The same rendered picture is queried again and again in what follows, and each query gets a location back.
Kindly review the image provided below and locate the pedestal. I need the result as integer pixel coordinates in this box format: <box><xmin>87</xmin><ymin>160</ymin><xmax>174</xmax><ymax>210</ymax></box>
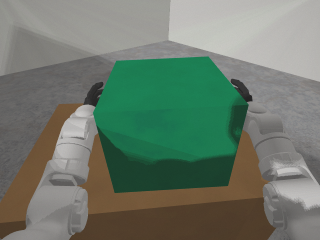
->
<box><xmin>0</xmin><ymin>103</ymin><xmax>276</xmax><ymax>240</ymax></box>

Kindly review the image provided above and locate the right robot upper arm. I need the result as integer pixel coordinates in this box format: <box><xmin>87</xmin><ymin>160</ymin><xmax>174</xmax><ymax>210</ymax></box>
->
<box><xmin>263</xmin><ymin>178</ymin><xmax>320</xmax><ymax>240</ymax></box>

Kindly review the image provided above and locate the carton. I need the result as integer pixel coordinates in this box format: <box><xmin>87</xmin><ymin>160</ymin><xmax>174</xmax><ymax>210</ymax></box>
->
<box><xmin>93</xmin><ymin>56</ymin><xmax>249</xmax><ymax>193</ymax></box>

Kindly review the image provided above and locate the left robot forearm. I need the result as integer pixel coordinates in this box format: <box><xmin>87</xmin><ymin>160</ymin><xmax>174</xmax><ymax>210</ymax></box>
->
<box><xmin>25</xmin><ymin>104</ymin><xmax>98</xmax><ymax>227</ymax></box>

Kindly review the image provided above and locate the robot left hand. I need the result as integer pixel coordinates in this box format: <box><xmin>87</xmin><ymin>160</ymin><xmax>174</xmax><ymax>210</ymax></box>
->
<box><xmin>83</xmin><ymin>82</ymin><xmax>104</xmax><ymax>107</ymax></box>

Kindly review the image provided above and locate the robot right hand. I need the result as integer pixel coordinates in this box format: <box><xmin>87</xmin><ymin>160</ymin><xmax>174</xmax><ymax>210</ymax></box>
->
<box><xmin>231</xmin><ymin>78</ymin><xmax>253</xmax><ymax>102</ymax></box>

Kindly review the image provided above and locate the left robot upper arm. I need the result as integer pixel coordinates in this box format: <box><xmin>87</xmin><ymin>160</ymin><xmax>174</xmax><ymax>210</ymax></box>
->
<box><xmin>2</xmin><ymin>185</ymin><xmax>88</xmax><ymax>240</ymax></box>

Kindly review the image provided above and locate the right robot forearm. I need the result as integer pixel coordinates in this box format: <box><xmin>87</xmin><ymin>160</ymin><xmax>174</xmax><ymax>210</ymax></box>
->
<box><xmin>243</xmin><ymin>101</ymin><xmax>320</xmax><ymax>188</ymax></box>

